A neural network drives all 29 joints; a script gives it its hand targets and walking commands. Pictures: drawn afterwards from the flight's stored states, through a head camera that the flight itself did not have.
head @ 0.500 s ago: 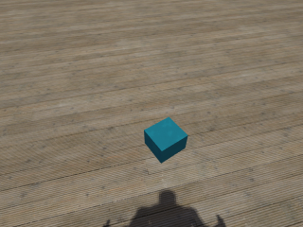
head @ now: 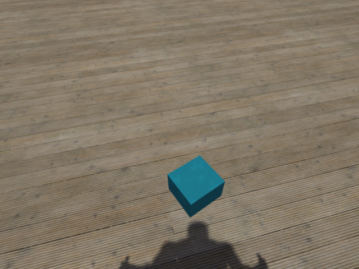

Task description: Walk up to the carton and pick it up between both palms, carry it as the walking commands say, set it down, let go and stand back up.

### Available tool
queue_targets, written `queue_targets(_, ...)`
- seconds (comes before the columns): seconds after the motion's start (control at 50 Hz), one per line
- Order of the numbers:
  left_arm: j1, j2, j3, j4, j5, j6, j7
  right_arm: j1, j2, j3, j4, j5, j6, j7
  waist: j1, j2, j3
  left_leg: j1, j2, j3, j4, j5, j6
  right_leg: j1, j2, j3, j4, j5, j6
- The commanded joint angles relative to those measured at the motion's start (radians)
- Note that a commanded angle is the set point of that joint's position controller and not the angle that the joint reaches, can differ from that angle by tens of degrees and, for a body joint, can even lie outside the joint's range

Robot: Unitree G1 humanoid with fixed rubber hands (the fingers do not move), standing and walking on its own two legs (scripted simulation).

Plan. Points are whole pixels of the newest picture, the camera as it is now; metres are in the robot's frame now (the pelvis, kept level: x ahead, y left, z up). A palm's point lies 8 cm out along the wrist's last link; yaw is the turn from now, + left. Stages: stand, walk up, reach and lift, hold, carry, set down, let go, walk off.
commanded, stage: walk up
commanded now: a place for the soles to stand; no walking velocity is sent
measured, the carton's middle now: (195, 185) +0.71 -0.05 -0.65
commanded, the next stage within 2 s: none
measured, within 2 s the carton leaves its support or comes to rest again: neither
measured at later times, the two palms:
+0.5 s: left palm (69, 248) +0.21 +0.30 -0.10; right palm (345, 245) +0.22 -0.37 -0.09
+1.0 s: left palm (92, 205) +0.32 +0.27 -0.09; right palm (314, 201) +0.34 -0.34 -0.09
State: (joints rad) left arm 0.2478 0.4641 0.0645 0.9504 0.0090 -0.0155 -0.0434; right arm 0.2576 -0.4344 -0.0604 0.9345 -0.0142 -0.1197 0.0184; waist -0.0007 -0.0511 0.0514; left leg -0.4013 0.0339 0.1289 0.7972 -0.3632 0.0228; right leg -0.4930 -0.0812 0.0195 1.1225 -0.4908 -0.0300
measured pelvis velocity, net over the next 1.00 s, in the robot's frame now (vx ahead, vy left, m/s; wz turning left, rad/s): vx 0.22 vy -0.04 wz -0.01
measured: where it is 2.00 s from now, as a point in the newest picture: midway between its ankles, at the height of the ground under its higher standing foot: outside the picture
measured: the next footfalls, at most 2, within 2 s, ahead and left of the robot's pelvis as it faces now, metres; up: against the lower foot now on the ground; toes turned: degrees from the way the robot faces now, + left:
right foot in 0.18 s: +0.24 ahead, -0.16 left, +0.00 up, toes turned -4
left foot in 0.48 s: +0.28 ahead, +0.09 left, +0.00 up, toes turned +7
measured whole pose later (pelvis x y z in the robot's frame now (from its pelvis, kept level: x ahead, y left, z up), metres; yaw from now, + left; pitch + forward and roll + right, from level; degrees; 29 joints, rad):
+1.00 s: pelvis +0.22 -0.04 +0.01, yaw +0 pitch -2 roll +0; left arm 0.08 0.39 0.00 1.04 -0.01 -0.04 0.01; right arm 0.02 -0.38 -0.01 1.07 0.01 -0.03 0.00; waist 0.00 0.01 0.09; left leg -0.33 0.08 0.11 0.72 -0.35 -0.01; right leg -0.27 -0.04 -0.04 0.72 -0.41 0.01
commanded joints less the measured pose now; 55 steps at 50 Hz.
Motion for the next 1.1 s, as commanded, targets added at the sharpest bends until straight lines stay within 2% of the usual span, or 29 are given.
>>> queue_targets(0.0,-0.088,0.207,0.050,-0.105,0.003,-0.060,0.002,0.078,-0.329,-0.080,-0.039,0.007,-0.017,-0.032,-0.055,0.143,-0.021,0.274,0.366,-0.473,-0.416,0.070,0.229,-0.294,-0.078,0.038,-0.062,0.017,0.007)
queue_targets(0.06,-0.074,0.170,0.047,-0.095,0.001,-0.066,-0.012,0.058,-0.340,-0.080,-0.049,-0.004,-0.018,-0.023,-0.050,0.210,-0.005,0.174,0.342,-0.343,-0.383,0.266,0.222,-0.124,-0.044,-0.033,-0.243,0.056,0.004)
queue_targets(0.1,-0.060,0.166,0.058,-0.088,-0.005,-0.059,-0.021,-0.008,-0.323,-0.076,-0.069,0.005,-0.005,-0.012,-0.024,0.239,-0.007,0.040,0.295,-0.241,-0.373,0.176,0.180,0.073,-0.002,-0.107,-0.357,0.177,-0.003)
queue_targets(0.14,0.056,0.193,0.084,-0.053,0.001,-0.064,-0.015,-0.051,-0.278,-0.053,-0.068,0.011,0.005,-0.012,0.056,0.123,-0.062,-0.087,0.208,-0.152,-0.168,0.145,0.118,0.341,0.059,-0.120,-0.508,0.199,-0.026)
queue_targets(0.16,0.190,0.256,0.115,-0.026,0.009,-0.077,-0.005,-0.029,-0.205,-0.034,-0.074,0.009,0.004,-0.009,0.128,-0.108,-0.133,-0.242,0.101,-0.059,0.164,0.136,0.065,0.538,-0.049,0.089,-0.636,-0.022,-0.077)
queue_targets(0.18,0.199,0.355,0.137,-0.061,0.009,-0.079,0.009,-0.028,-0.143,-0.009,-0.124,0.023,0.007,-0.009,0.128,-0.304,-0.142,-0.457,-0.032,-0.034,0.396,-0.157,0.016,0.603,-0.311,0.581,-0.848,-0.179,-0.187)
queue_targets(0.2,0.140,0.344,0.127,-0.066,0.005,-0.075,0.006,-0.086,-0.246,-0.026,-0.098,0.014,0.015,-0.024,0.135,-0.155,-0.112,-0.467,0.033,-0.156,0.453,-0.186,0.020,0.538,-0.366,0.644,-0.857,-0.183,-0.276)
queue_targets(0.22,0.110,0.297,0.108,-0.084,-0.013,-0.075,0.012,-0.065,-0.252,-0.030,-0.077,0.018,0.015,-0.021,0.098,-0.027,-0.064,-0.455,0.070,-0.184,0.476,-0.088,0.026,0.482,-0.349,0.545,-0.834,-0.137,-0.258)
queue_targets(0.26,0.022,0.271,0.091,-0.101,-0.013,-0.067,0.024,-0.002,-0.251,-0.041,-0.043,0.024,0.015,-0.014,0.046,-0.012,0.011,-0.357,0.093,-0.170,0.342,-0.044,0.005,0.342,-0.303,0.372,-0.803,-0.058,-0.221)
queue_targets(0.3,-0.050,0.270,0.085,-0.113,0.001,-0.055,0.015,0.054,-0.249,-0.043,-0.009,0.022,0.019,0.001,0.020,-0.144,0.012,-0.193,0.064,-0.099,0.204,-0.098,-0.002,0.177,-0.242,0.217,-0.803,-0.081,-0.208)
queue_targets(0.34,-0.005,0.278,0.086,-0.116,0.009,-0.065,0.010,0.039,-0.228,-0.044,-0.024,0.008,0.024,0.009,0.036,-0.126,0.034,-0.158,0.070,-0.076,0.159,-0.092,0.003,0.116,-0.264,0.233,-0.804,-0.105,-0.208)
queue_targets(0.36,-0.032,0.282,0.085,-0.117,0.010,-0.064,0.007,0.039,-0.224,-0.044,-0.019,0.003,0.024,0.008,0.035,-0.164,0.013,-0.114,0.058,-0.054,0.093,-0.057,-0.005,0.102,-0.234,0.150,-0.785,-0.059,-0.202)
queue_targets(0.38,-0.062,0.287,0.075,-0.127,0.008,-0.061,0.007,0.060,-0.219,-0.050,-0.015,0.016,0.027,0.007,0.007,-0.145,-0.001,-0.016,0.050,-0.047,0.066,0.019,0.003,0.026,-0.240,0.151,-0.781,-0.082,-0.180)
queue_targets(0.44,-0.082,0.192,0.034,-0.122,0.004,-0.041,0.017,0.119,-0.209,-0.055,0.007,0.008,0.010,-0.020,-0.048,0.005,-0.075,0.250,-0.009,-0.036,-0.144,0.086,0.031,-0.053,-0.158,0.021,-0.498,0.249,-0.099)
queue_targets(0.46,-0.063,0.131,0.016,-0.135,-0.014,-0.043,0.020,0.118,-0.287,-0.081,-0.002,-0.001,0.004,-0.030,-0.065,0.225,-0.133,0.336,0.163,-0.315,-0.298,0.081,0.079,-0.114,-0.060,-0.086,-0.254,0.233,-0.033)
queue_targets(0.48,-0.063,0.118,0.011,-0.131,-0.024,-0.036,0.030,0.087,-0.357,-0.080,-0.021,-0.006,0.006,-0.034,-0.064,0.288,-0.173,0.351,0.375,-0.654,-0.429,-0.016,0.211,-0.172,0.044,-0.092,-0.141,0.026,0.008)
queue_targets(0.5,-0.060,0.179,0.037,-0.115,-0.012,-0.025,0.038,0.068,-0.359,-0.091,-0.021,0.003,0.014,-0.035,-0.062,0.209,-0.147,0.286,0.423,-0.667,-0.401,-0.042,0.302,-0.135,0.001,-0.018,-0.089,-0.144,0.020)
queue_targets(0.52,-0.085,0.198,0.037,-0.107,-0.021,-0.020,0.042,0.026,-0.338,-0.074,-0.024,0.011,0.025,-0.038,-0.059,0.169,-0.111,0.230,0.397,-0.598,-0.381,0.011,0.281,-0.122,0.010,0.000,-0.092,-0.173,0.015)
queue_targets(0.58,0.044,0.152,0.027,-0.033,-0.021,-0.033,0.047,-0.116,-0.285,-0.048,-0.039,0.011,0.045,-0.045,0.016,0.247,-0.072,0.081,0.306,-0.337,-0.282,0.277,0.183,0.074,0.005,-0.034,-0.348,0.018,0.001)
queue_targets(0.6,0.085,0.154,0.029,-0.005,-0.013,-0.037,0.048,-0.169,-0.245,-0.034,-0.042,0.016,0.052,-0.038,0.045,0.158,-0.088,0.011,0.247,-0.241,-0.213,0.258,0.124,0.205,0.027,-0.058,-0.472,0.175,-0.012)
queue_targets(0.62,0.082,0.170,0.031,0.020,0.005,-0.038,0.052,-0.161,-0.209,-0.016,-0.043,0.010,0.054,-0.037,0.044,0.034,-0.068,-0.023,0.195,-0.170,-0.087,0.245,0.072,0.236,-0.016,0.050,-0.612,0.235,-0.023)
queue_targets(0.64,0.018,0.232,0.035,-0.002,0.010,-0.052,0.059,-0.145,-0.165,-0.004,-0.039,0.020,0.065,-0.033,0.005,-0.096,-0.073,-0.048,0.078,-0.080,0.044,0.142,0.006,0.188,-0.154,0.292,-0.705,0.249,-0.079)
queue_targets(0.66,-0.056,0.270,0.044,-0.030,0.006,-0.050,0.056,-0.157,-0.187,-0.016,-0.016,0.030,0.072,-0.037,-0.008,-0.058,-0.019,-0.030,0.026,-0.076,-0.021,0.006,-0.008,0.109,-0.198,0.329,-0.668,0.257,-0.141)
queue_targets(0.68,-0.068,0.250,0.033,-0.014,-0.008,-0.050,0.055,-0.184,-0.204,-0.018,-0.009,0.023,0.067,-0.038,-0.004,0.019,-0.012,0.033,0.036,-0.096,-0.068,0.051,0.003,0.079,-0.176,0.278,-0.621,0.344,-0.148)
queue_targets(0.74,-0.076,0.166,-0.007,-0.002,-0.020,-0.052,0.062,-0.169,-0.213,-0.012,0.031,0.021,0.045,-0.033,-0.016,0.075,-0.121,0.217,0.155,-0.175,-0.141,0.424,0.063,0.120,-0.043,0.034,-0.490,0.516,-0.039)
queue_targets(0.8,-0.094,0.176,0.002,0.032,-0.020,-0.050,0.063,-0.174,-0.212,-0.014,0.063,0.029,0.052,-0.034,-0.004,0.010,-0.208,0.211,0.146,-0.135,-0.085,0.585,0.068,0.257,-0.052,0.019,-0.480,0.658,-0.038)
queue_targets(0.88,-0.127,0.165,-0.008,0.038,-0.026,-0.039,0.068,-0.223,-0.191,-0.001,0.076,0.024,0.065,-0.042,-0.007,0.041,-0.140,0.214,0.125,-0.100,-0.106,0.526,0.050,0.224,-0.062,0.031,-0.509,0.704,-0.059)
queue_targets(0.96,-0.161,0.167,-0.008,0.047,-0.016,-0.032,0.061,-0.258,-0.197,0.000,0.102,0.018,0.079,-0.034,-0.002,0.033,-0.153,0.219,0.109,-0.092,-0.161,0.351,0.043,0.210,-0.077,0.057,-0.589,0.435,-0.060)
queue_targets(1.08,-0.188,0.147,-0.014,0.086,-0.010,-0.021,0.060,-0.301,-0.187,0.006,0.105,0.011,0.074,-0.034,0.004,0.063,-0.105,0.193,0.164,-0.156,-0.293,0.268,0.056,0.261,-0.038,0.015,-0.612,0.376,-0.024)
